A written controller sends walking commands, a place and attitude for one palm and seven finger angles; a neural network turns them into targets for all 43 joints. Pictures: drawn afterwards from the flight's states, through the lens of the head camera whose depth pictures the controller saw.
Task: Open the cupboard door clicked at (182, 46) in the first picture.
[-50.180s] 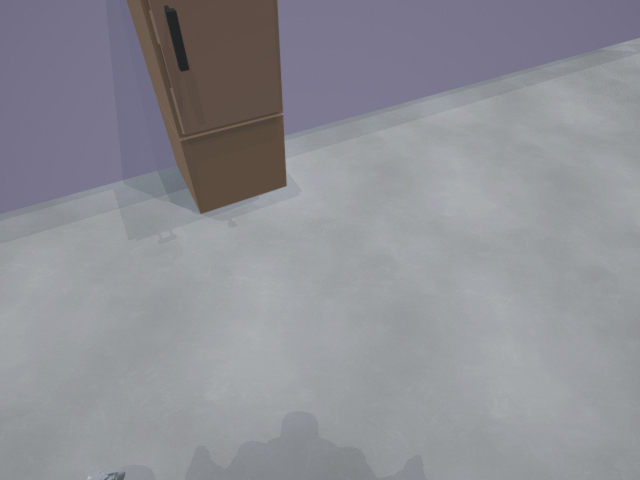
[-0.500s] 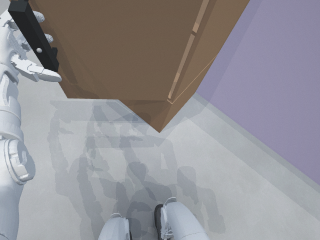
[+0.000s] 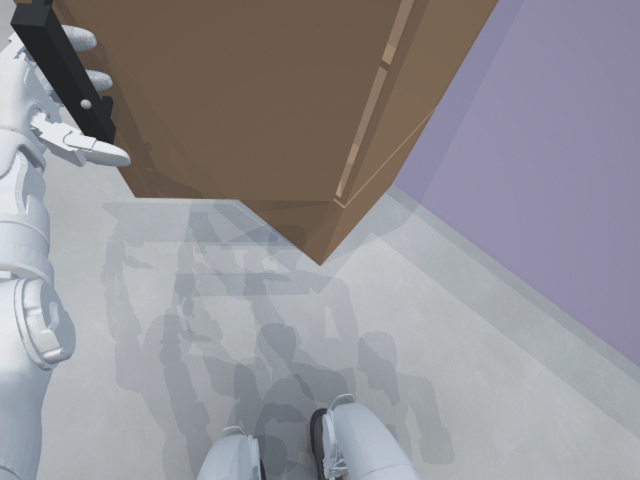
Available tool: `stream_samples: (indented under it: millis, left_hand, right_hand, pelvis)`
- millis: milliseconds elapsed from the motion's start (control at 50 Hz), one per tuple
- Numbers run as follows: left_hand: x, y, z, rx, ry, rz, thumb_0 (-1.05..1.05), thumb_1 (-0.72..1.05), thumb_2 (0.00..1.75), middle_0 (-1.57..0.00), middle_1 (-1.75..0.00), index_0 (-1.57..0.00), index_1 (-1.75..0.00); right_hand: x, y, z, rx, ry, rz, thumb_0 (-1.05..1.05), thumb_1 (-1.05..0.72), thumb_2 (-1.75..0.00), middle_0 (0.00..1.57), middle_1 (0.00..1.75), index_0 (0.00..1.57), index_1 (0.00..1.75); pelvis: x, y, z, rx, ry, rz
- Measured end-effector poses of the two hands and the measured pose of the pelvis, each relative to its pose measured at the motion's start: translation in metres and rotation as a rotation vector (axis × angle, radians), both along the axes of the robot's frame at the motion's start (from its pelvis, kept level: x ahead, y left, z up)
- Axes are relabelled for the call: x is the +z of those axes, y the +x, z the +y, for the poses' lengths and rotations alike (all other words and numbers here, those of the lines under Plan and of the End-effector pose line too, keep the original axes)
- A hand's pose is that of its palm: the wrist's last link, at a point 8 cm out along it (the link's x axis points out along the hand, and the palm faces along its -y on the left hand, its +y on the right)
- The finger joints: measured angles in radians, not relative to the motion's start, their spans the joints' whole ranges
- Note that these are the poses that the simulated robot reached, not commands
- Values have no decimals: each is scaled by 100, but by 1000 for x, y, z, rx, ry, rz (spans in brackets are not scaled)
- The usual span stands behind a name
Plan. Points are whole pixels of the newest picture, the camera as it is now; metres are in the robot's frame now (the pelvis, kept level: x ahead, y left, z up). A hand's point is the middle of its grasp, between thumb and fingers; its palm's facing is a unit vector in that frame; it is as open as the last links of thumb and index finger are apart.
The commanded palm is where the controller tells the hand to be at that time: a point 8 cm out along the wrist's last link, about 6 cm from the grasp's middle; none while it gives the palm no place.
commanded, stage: slide the fingers in behind the handle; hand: left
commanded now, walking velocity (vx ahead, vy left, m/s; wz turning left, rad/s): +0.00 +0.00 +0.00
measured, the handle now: (77, 71) +0.58 +0.21 +0.07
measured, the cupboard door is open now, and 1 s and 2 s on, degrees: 42 42 80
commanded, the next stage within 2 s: close the thumb around the handle in 0.06 s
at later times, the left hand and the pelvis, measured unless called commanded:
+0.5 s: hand (84, 103) +0.54 +0.20 +0.08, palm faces -0.07 -1.00 -0.02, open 10.6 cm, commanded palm +0.52 +0.24 +0.08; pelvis +0.00 +0.00 +0.00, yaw +0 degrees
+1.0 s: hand (93, 102) +0.54 +0.20 +0.07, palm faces -0.06 -1.00 -0.01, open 5.9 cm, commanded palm +0.52 +0.23 +0.08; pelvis +0.00 +0.00 +0.00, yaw +0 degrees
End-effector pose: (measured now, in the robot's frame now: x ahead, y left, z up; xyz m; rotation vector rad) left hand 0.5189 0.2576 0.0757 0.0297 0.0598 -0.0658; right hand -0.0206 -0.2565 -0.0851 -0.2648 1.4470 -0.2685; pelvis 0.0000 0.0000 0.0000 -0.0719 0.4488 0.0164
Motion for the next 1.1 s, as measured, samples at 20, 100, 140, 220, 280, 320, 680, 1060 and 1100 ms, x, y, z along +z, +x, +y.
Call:
stream_samples:
  millis: [20,100,140,220,280,320,680,1060,1100]
  left_hand:
    - [0,0,0,-2,-1,-1,-2,-50,30,-30,-120,-31,-121]
    - [-1,1,0,-3,-5,-4,-2,-50,30,-30,-120,-32,-121]
    - [0,1,0,-1,-5,-4,-2,-50,30,-29,-120,-32,-121]
    - [0,1,0,2,-12,-3,-2,-49,31,-30,-120,-32,-121]
    - [0,1,0,4,-11,-1,-2,-45,33,-30,-121,-33,-122]
    - [1,1,1,3,-5,-1,-2,-40,35,-30,-121,-33,-123]
    - [0,2,-1,-2,-12,-6,0,48,72,-37,-131,-37,-131]
    - [-1,2,-7,8,-16,-3,0,65,84,-38,-135,-40,-135]
    - [-1,1,-7,9,-16,-4,0,66,84,-38,-135,-40,-135]
  right_hand:
    - [0,-1,0,1,-1,3,1,-90,-90,20,30,20,30]
    - [0,-3,-1,4,-4,14,1,-90,-90,20,30,20,30]
    - [0,-4,-1,4,-4,19,1,-90,-90,20,30,20,30]
    - [1,-5,-1,0,-2,22,1,-90,-90,20,30,20,30]
    - [1,-6,0,0,-4,19,1,-90,-90,20,30,20,30]
    - [2,-6,0,-2,-4,18,1,-90,-90,20,30,20,30]
    - [1,-5,4,-1,-1,15,1,-90,-90,20,30,20,30]
    - [1,-6,5,-14,10,8,1,-90,-90,20,30,20,30]
    - [1,-6,5,-17,12,9,1,-90,-90,20,30,20,30]
  pelvis:
    - [0,0,0,1,0,1]
    - [-1,0,0,4,-2,4]
    - [-1,0,0,4,-2,5]
    - [0,0,0,2,-2,4]
    - [0,0,0,3,-3,3]
    - [0,0,0,3,-3,3]
    - [0,1,3,3,-4,3]
    - [1,1,2,-5,-1,1]
    - [2,2,2,-8,0,0]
